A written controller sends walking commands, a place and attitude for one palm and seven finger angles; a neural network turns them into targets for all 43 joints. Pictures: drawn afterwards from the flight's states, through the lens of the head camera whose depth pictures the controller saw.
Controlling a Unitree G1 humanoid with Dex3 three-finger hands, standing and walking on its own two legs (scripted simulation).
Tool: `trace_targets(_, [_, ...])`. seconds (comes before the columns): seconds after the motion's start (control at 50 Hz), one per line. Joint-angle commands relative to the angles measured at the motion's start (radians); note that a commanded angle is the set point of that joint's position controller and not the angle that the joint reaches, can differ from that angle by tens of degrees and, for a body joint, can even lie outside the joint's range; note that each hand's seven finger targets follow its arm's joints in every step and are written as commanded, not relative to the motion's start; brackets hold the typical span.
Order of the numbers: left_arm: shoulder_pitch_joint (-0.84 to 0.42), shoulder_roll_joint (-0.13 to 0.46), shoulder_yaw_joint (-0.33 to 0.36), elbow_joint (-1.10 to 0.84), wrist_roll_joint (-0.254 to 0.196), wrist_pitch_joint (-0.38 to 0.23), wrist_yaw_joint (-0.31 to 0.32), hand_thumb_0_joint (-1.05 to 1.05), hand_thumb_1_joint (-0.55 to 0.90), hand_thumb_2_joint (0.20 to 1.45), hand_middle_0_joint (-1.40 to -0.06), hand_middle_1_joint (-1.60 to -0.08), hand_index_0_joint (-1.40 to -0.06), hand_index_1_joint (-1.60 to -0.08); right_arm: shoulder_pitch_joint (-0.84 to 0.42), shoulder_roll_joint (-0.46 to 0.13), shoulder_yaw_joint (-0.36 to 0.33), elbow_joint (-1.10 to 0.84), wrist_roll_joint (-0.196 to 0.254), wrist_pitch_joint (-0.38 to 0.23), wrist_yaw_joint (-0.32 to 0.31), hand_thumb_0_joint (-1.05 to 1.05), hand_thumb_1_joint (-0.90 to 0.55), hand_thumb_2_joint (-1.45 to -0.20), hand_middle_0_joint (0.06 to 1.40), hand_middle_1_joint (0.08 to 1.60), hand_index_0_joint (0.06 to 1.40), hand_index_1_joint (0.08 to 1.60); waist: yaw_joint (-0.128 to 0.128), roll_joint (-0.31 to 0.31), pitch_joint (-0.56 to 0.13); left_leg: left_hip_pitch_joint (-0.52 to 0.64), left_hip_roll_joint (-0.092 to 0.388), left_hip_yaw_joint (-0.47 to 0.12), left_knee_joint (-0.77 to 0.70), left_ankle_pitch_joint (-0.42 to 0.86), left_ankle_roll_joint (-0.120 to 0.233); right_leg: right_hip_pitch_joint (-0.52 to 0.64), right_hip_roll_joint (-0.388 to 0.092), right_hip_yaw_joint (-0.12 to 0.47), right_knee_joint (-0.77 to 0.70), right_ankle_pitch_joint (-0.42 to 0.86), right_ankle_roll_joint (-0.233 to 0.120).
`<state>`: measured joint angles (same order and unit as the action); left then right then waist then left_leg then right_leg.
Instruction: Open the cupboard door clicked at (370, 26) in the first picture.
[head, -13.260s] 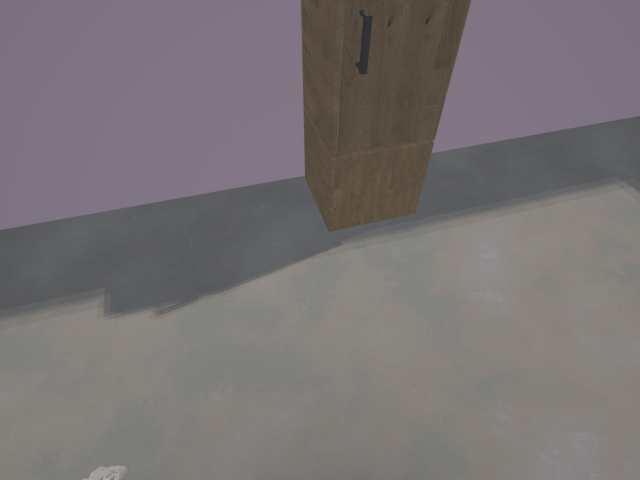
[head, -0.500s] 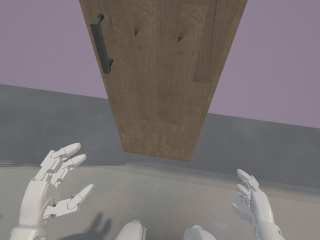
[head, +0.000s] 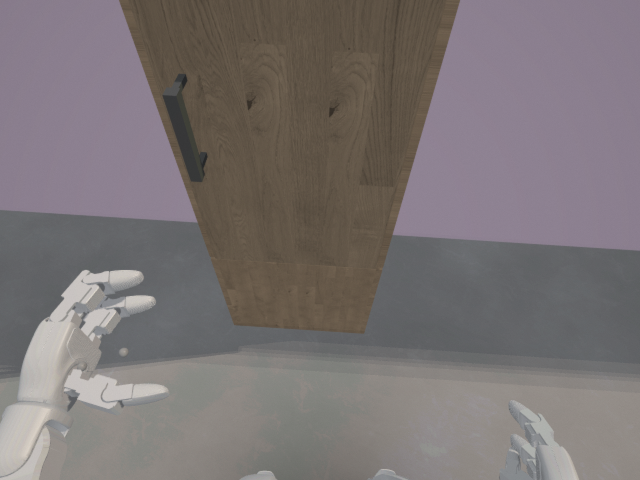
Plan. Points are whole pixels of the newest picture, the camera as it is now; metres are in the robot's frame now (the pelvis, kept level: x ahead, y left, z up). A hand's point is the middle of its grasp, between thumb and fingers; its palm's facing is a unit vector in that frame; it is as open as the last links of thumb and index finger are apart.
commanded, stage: raise the hand with hooked fingers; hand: left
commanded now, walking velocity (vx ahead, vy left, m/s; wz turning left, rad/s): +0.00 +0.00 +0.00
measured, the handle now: (189, 131) +0.58 +0.24 +0.09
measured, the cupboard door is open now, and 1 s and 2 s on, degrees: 0 0 0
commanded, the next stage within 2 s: move the hooked fingers beside the handle in 0.98 s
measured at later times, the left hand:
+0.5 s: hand (63, 280) +0.30 +0.29 +0.11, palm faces +0.03 -1.00 -0.06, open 14.0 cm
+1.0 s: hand (82, 282) +0.29 +0.27 +0.12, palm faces +0.02 -1.00 -0.05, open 14.0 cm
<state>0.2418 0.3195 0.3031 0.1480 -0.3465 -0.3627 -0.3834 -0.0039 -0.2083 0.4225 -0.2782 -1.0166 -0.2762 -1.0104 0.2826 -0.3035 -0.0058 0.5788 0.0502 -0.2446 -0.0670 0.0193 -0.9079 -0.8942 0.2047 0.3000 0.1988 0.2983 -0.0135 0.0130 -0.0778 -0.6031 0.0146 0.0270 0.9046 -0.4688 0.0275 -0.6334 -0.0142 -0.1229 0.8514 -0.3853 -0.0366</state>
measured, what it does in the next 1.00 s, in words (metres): stands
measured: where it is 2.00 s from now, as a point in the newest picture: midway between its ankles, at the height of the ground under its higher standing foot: outside the picture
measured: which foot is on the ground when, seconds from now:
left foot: down 0.00-1.00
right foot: down 0.00-1.00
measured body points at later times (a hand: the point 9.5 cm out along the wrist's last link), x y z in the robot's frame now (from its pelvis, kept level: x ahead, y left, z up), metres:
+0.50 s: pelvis +0.00 +0.02 +0.02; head +0.04 +0.02 +0.47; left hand +0.29 +0.34 +0.12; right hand +0.17 -0.22 -0.06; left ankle -0.01 +0.10 -0.69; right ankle +0.02 -0.10 -0.69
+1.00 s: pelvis +0.00 +0.00 +0.02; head +0.03 +0.00 +0.47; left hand +0.29 +0.32 +0.12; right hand +0.15 -0.25 -0.06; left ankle -0.01 +0.10 -0.69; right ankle +0.02 -0.10 -0.69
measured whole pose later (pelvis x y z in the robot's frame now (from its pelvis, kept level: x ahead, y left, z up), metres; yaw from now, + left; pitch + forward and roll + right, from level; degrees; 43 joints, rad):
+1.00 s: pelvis +0.00 +0.00 +0.02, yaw +0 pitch +6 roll -1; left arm -0.09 0.42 0.43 0.43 -0.35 -0.22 -0.50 -0.02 -0.50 0.30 -0.30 -1.20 -0.30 -1.20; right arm 0.28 -0.28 0.05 0.58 0.05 -0.20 -0.08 0.02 -0.91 -0.89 0.21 0.30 0.20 0.30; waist 0.01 0.03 -0.05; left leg -0.45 0.01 0.04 0.74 -0.39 0.03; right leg -0.49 -0.01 -0.11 0.70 -0.31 -0.04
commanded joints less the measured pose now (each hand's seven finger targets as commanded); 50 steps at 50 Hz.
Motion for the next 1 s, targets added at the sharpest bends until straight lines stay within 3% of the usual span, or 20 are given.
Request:
trace_targets(0.0, [-0.168,0.21,0.111,-0.187,-0.015,-0.043,0.002,0.0,-0.43,0.33,-0.295,-1.155,-0.295,-1.155,-0.049,-0.109,-0.023,-0.156,-0.002,-0.058,-0.004,0.0,-0.9,-0.9,0.2,0.3,0.2,0.3,0.018,0.09,-0.176,0.092,-0.012,-0.064,-0.192,0.286,-0.01,0.192,0.018,0.063,-0.125,0.165,0.009])
trace_targets(0.06, [-0.214,0.233,0.13,-0.148,-0.017,-0.005,-0.012,0.0,-0.5,0.3,-0.3,-1.2,-0.3,-1.2,-0.044,-0.112,-0.018,-0.158,-0.002,-0.048,-0.006,0.0,-0.9,-0.9,0.2,0.3,0.2,0.3,0.02,0.061,-0.185,0.118,-0.01,-0.069,-0.207,0.325,-0.014,0.218,0.024,0.057,-0.132,0.211,0.009])
trace_targets(0.24, [-0.398,0.286,0.157,-0.069,-0.02,0.07,-0.068,0.0,-0.5,0.3,-0.3,-1.2,-0.3,-1.2,-0.044,-0.115,-0.002,-0.148,-0.003,-0.033,-0.012,0.0,-0.9,-0.9,0.2,0.3,0.2,0.3,0.018,0.08,-0.191,0.21,-0.002,-0.081,-0.239,0.439,-0.031,0.237,0.033,0.047,-0.157,0.291,0.002])
trace_targets(0.36, [-0.513,0.345,0.195,0.007,-0.02,0.093,-0.101,0.0,-0.5,0.3,-0.3,-1.2,-0.3,-1.2,-0.047,-0.12,0.004,-0.14,-0.003,-0.023,-0.023,0.0,-0.9,-0.9,0.2,0.3,0.2,0.3,0.021,0.069,-0.193,0.224,-0.003,-0.087,-0.27,0.407,-0.035,0.256,0.03,0.049,-0.185,0.264,-0.002])
trace_targets(0.42, [-0.556,0.384,0.221,0.026,-0.021,0.095,-0.115,0.0,-0.5,0.3,-0.3,-1.2,-0.3,-1.2,-0.043,-0.123,0.006,-0.139,-0.006,-0.022,-0.025,0.0,-0.9,-0.9,0.2,0.3,0.2,0.3,0.031,0.102,-0.212,0.251,-0.004,-0.09,-0.274,0.455,-0.04,0.275,0.031,0.052,-0.19,0.288,-0.008])
trace_targets(0.44, [-0.57,0.389,0.224,0.041,-0.022,0.097,-0.122,0.0,-0.5,0.3,-0.3,-1.2,-0.3,-1.2,-0.041,-0.124,0.006,-0.136,-0.004,-0.018,-0.026,0.0,-0.9,-0.9,0.2,0.3,0.2,0.3,0.025,0.086,-0.217,0.256,-0.003,-0.087,-0.277,0.459,-0.038,0.279,0.029,0.053,-0.196,0.295,-0.005])
trace_targets(0.54, [-0.516,0.34,0.191,0.118,-0.032,0.114,-0.156,0.0,-0.5,0.3,-0.3,-1.2,-0.3,-1.2,-0.034,-0.13,-0.002,-0.142,0.0,-0.017,-0.02,0.0,-0.9,-0.9,0.2,0.3,0.2,0.3,0.029,0.05,-0.198,0.244,-0.005,-0.076,-0.281,0.457,-0.03,0.278,0.028,0.056,-0.208,0.304,-0.003])
trace_targets(0.62, [-0.539,0.374,0.215,0.081,-0.031,0.108,-0.144,0.0,-0.5,0.3,-0.3,-1.2,-0.3,-1.2,-0.037,-0.132,-0.004,-0.153,-0.004,-0.013,-0.012,0.0,-0.9,-0.9,0.2,0.3,0.2,0.3,0.034,0.049,-0.182,0.217,-0.01,-0.07,-0.285,0.407,-0.024,0.287,0.027,0.064,-0.213,0.281,-0.007])
trace_targets(0.66, [-0.537,0.384,0.23,0.058,-0.025,0.095,-0.131,0.0,-0.5,0.3,-0.3,-1.2,-0.3,-1.2,-0.033,-0.128,-0.008,-0.154,-0.005,-0.012,-0.012,0.0,-0.9,-0.9,0.2,0.3,0.2,0.3,0.035,0.08,-0.213,0.233,-0.01,-0.065,-0.287,0.415,-0.023,0.289,0.025,0.068,-0.214,0.283,-0.004])
trace_targets(0.72, [-0.556,0.396,0.243,0.039,-0.026,0.077,-0.108,0.0,-0.5,0.3,-0.3,-1.2,-0.3,-1.2,-0.034,-0.126,-0.004,-0.154,-0.009,-0.01,-0.014,0.0,-0.9,-0.9,0.2,0.3,0.2,0.3,0.032,0.065,-0.195,0.218,-0.011,-0.064,-0.29,0.365,-0.018,0.292,0.028,0.072,-0.22,0.253,-0.005])
trace_targets(0.82, [-0.564,0.393,0.233,0.03,-0.017,0.063,-0.105,0.0,-0.5,0.3,-0.3,-1.2,-0.3,-1.2,-0.037,-0.123,-0.003,-0.15,-0.007,-0.014,-0.023,0.0,-0.9,-0.9,0.2,0.3,0.2,0.3,0.026,0.09,-0.205,0.219,-0.014,-0.054,-0.286,0.353,-0.01,0.311,0.024,0.086,-0.225,0.259,-0.003])
trace_targets(0.88, [-0.544,0.369,0.219,0.075,-0.021,0.077,-0.116,0.0,-0.5,0.3,-0.3,-1.2,-0.3,-1.2,-0.037,-0.122,-0.003,-0.145,-0.002,-0.014,-0.027,0.0,-0.9,-0.9,0.2,0.3,0.2,0.3,0.019,0.051,-0.183,0.2,-0.014,-0.051,-0.289,0.327,-0.008,0.301,0.022,0.085,-0.234,0.247,0.004])
trace_targets(0.98, [-0.549,0.368,0.218,0.084,-0.028,0.083,-0.125,0.0,-0.5,0.3,-0.3,-1.2,-0.3,-1.2,-0.046,-0.119,-0.001,-0.145,0.0,-0.016,-0.028,0.0,-0.9,-0.9,0.2,0.3,0.2,0.3,0.021,0.051,-0.182,0.187,-0.017,-0.044,-0.281,0.311,-0.005,0.31,0.016,0.098,-0.24,0.242,0.006])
